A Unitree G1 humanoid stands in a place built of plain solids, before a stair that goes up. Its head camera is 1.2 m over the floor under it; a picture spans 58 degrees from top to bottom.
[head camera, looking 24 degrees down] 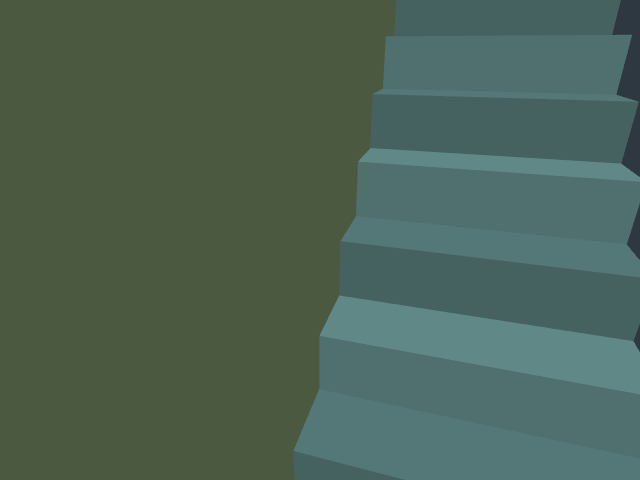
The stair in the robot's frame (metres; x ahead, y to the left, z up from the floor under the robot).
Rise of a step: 0.21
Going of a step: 0.24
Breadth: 0.89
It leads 17 degrees to the right of straight ahead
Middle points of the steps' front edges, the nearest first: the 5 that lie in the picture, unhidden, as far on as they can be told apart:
0.94 -0.42 0.41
1.17 -0.49 0.62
1.40 -0.56 0.83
1.63 -0.63 1.04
1.86 -0.70 1.24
